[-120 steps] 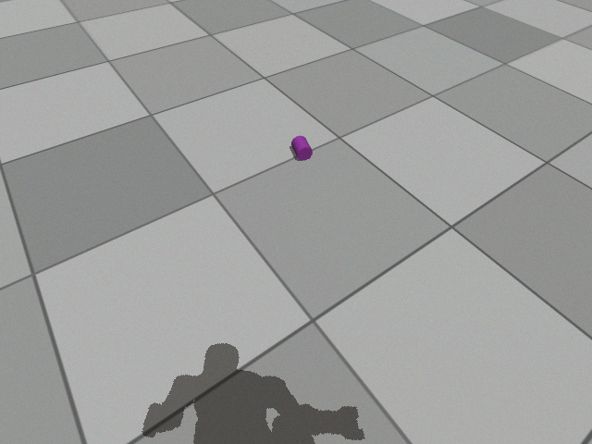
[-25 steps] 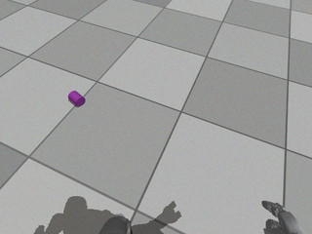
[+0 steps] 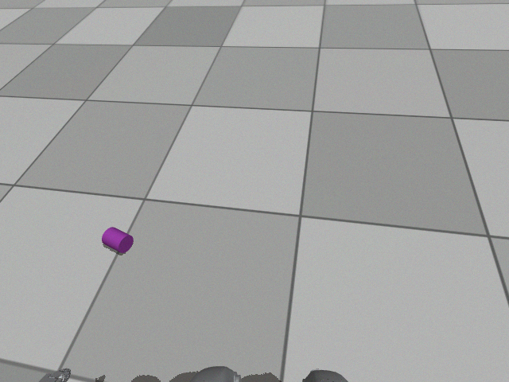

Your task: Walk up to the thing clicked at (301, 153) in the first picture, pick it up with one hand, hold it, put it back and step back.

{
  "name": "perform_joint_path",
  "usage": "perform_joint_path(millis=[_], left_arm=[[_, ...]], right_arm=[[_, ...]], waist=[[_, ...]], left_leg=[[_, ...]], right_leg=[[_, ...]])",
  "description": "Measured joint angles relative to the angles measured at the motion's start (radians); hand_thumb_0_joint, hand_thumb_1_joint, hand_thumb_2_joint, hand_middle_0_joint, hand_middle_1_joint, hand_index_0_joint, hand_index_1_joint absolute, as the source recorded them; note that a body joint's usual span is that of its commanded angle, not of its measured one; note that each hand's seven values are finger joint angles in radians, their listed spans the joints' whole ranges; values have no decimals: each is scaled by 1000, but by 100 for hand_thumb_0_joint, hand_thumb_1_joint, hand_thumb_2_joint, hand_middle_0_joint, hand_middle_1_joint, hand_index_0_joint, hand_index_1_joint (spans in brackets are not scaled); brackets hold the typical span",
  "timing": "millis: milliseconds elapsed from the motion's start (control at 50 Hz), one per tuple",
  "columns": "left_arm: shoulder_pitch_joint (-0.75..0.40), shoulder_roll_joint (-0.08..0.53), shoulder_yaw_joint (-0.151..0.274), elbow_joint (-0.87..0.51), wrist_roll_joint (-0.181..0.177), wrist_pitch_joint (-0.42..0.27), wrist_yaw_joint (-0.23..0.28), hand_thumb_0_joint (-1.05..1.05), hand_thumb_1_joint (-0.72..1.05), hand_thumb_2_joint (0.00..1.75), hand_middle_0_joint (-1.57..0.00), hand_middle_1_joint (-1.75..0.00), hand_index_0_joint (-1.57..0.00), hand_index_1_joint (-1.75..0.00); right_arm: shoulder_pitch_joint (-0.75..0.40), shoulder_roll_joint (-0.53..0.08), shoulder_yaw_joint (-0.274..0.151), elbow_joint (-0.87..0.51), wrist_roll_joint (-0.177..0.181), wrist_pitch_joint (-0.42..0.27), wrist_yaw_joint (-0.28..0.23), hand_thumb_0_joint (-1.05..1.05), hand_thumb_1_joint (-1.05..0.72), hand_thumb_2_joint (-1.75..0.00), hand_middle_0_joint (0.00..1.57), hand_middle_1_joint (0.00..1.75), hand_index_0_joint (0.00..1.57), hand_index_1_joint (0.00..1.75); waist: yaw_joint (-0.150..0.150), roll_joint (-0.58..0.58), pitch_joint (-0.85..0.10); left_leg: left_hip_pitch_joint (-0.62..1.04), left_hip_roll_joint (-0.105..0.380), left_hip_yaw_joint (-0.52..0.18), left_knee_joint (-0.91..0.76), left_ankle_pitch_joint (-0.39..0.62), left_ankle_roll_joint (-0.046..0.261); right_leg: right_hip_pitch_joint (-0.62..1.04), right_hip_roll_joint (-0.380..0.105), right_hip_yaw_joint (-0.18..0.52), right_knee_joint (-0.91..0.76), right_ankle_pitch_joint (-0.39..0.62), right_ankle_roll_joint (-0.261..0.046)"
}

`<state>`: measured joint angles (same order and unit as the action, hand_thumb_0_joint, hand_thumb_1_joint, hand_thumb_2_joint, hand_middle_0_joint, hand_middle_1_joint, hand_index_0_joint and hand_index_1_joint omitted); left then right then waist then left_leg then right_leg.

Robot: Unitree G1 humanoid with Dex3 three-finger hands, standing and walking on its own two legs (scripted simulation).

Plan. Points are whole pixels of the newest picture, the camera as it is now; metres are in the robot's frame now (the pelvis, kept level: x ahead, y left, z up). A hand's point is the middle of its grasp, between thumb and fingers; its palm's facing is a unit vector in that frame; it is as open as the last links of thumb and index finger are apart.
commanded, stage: walk up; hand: left
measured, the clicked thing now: (117, 239) +0.81 +0.64 -0.70
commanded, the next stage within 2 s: none
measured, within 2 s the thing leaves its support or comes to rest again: neither
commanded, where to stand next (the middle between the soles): +0.36 +0.62 m, yaw -28 degrees
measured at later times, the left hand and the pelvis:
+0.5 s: hand out of the picture +0.23 +0.53 -0.13, palm faces -0.20 -0.82 -0.53, open 7.4 cm; pelvis +0.12 +0.23 +0.01, yaw -10 degrees
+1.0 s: hand out of the picture +0.36 +0.71 -0.11, palm faces -0.26 -0.73 -0.63, open 7.4 cm; pelvis +0.19 +0.43 -0.02, yaw -18 degrees
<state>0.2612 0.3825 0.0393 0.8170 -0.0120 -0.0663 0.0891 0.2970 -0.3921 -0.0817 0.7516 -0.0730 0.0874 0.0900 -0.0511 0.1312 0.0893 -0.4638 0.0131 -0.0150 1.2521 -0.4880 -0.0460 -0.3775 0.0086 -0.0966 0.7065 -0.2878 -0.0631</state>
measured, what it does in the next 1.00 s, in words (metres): steps to the left, turning right: left foot, then right foot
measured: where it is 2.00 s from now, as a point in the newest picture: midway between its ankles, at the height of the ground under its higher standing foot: (77, 360)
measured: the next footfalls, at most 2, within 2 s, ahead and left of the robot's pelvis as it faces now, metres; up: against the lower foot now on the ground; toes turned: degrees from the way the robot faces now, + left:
left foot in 0.30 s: +0.16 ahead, +0.32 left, +0.00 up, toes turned -4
right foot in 0.66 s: +0.26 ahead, +0.18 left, +0.00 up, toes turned -18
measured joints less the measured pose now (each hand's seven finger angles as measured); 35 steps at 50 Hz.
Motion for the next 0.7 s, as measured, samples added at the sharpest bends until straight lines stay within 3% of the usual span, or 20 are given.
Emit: perform_joint_path(millis=[100, 200, 280, 300, 320, 340, 360, 420, 460, 560, 640, 660, 680, 700], left_arm=[[85, -5, 4, 27, 22, -14, -8, 1, 90, 90, -21, -30, -21, -31], [142, 25, 17, 42, 45, -20, -16, 1, 90, 90, -21, -30, -21, -31], [162, 81, 35, 44, 57, -17, -6, 1, 90, 90, -22, -30, -21, -31], [159, 100, 42, 50, 56, -12, -2, 1, 90, 90, -22, -30, -21, -31], [144, 127, 51, 61, 54, -3, 5, 1, 90, 90, -21, -30, -21, -31], [130, 144, 61, 75, 51, 8, 16, 1, 90, 90, -21, -30, -21, -31], [116, 148, 65, 91, 44, 19, 29, 1, 90, 90, -21, -30, -21, -31], [75, 126, 47, 127, 26, 31, 40, 1, 90, 90, -21, -30, -20, -30], [59, 109, 34, 125, 8, 22, 30, 1, 91, 90, -21, -30, -20, -30], [21, 65, 8, 80, -14, 7, 8, 1, 91, 90, -21, -30, -20, -30], [5, 32, -1, 40, -15, -2, 5, 1, 90, 90, -21, -30, -21, -30], [10, 28, -1, 30, -11, -10, 7, 1, 90, 90, -21, -30, -21, -31], [7, 17, 1, 24, -5, -16, 13, 1, 90, 90, -21, -30, -21, -31], [4, 12, 2, 12, 2, -16, 19, 0, 90, 90, -21, -30, -21, -31]], right_arm=[[-64, -47, -11, -44, 5, 1, 19, 0, -91, -90, 20, 30, 20, 30], [-108, -105, -43, -61, 4, 12, 29, 0, -91, -90, 20, 30, 20, 30], [-116, -136, -59, -62, 3, 15, 30, 0, -91, -90, 20, 30, 20, 30], [-114, -136, -63, -63, 2, 9, 28, 0, -91, -90, 20, 30, 20, 30], [-117, -118, -67, -59, -2, -2, 23, 0, -91, -90, 20, 30, 20, 30], [-113, -100, -61, -59, -6, -14, 18, 0, -91, -90, 20, 30, 20, 30], [-105, -86, -52, -56, -3, -26, 14, 0, -91, -90, 20, 30, 20, 30], [-66, -45, -29, -28, 7, -28, 2, 0, -91, -90, 20, 30, 20, 30], [-36, -18, -16, -18, 7, -26, -8, 0, -91, -90, 20, 30, 20, 30], [24, 2, -9, -15, 2, -33, -23, 0, -91, -90, 20, 30, 20, 30], [41, -12, -16, -34, -7, -12, -26, 0, -90, -90, 20, 30, 20, 30], [43, -16, -18, -38, -5, -4, -26, 0, -90, -90, 20, 30, 20, 30], [33, -21, -22, -35, -1, 3, -28, 0, -90, -90, 20, 30, 20, 30], [18, -20, -23, -32, 2, 12, -31, 0, -90, -90, 20, 30, 20, 30]], waist=[[26, 19, -9], [48, 28, -14], [59, 13, -22], [55, -4, -22], [52, -53, -4], [52, -92, 11], [52, -105, 17], [20, -104, 12], [-1, -113, 7], [-45, -113, 28], [-63, -86, 46], [-62, -79, 47], [-53, -49, 59], [-44, -25, 74]], left_leg=[[-117, 101, -101, -56, 127, 21], [-130, 155, -98, -179, 178, 22], [-62, 143, -60, -301, 88, 41], [-35, 127, -45, -336, 52, 28], [-24, 93, -11, -320, 28, 13], [-16, 73, 21, -296, 12, 10], [-8, 73, 42, -280, -1, 12], [51, 72, 68, -345, 10, 41], [109, 55, 96, -440, 42, 62], [218, -6, 154, -607, 94, 116], [243, -44, 207, -591, 52, 152], [232, -47, 220, -543, 26, 150], [205, -29, 211, -458, 5, 127], [164, -22, 171, -342, -25, 84]], right_leg=[[52, -38, 68, -36, -7, 60], [33, -77, 138, -11, -45, 90], [-14, -110, 187, 56, -102, 92], [-31, -128, 203, 87, -123, 91], [-51, -160, 240, 141, -138, 69], [-82, -161, 285, 231, -177, 51], [-118, -127, 305, 335, -215, 35], [-201, -43, 223, 556, -204, 10], [-232, -19, 165, 566, -139, 9], [-208, 4, 59, 334, -64, 23], [-105, 17, -19, 51, 76, 23], [-59, 21, -26, -28, 97, 3], [-38, 43, -23, -46, 50, -17], [-36, 58, -21, -29, 39, -20]])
